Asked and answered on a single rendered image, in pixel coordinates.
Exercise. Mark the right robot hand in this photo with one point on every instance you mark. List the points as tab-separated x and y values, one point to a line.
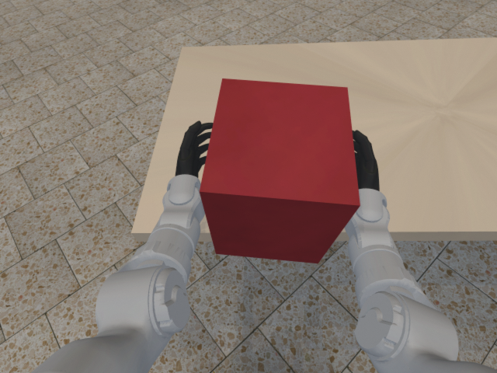
366	164

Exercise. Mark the carton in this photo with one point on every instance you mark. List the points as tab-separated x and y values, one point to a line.
280	180

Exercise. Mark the table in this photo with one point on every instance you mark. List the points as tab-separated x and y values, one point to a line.
428	107

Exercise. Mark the robot right upper arm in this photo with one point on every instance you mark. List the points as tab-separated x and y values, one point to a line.
401	335

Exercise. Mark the robot left upper arm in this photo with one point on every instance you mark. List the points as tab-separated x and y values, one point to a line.
138	311

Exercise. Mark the left robot hand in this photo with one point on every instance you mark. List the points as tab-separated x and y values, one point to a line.
189	161

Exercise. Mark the robot right forearm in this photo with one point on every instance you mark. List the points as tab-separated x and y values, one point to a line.
375	259

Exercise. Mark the robot left forearm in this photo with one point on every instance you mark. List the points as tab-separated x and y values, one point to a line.
174	238

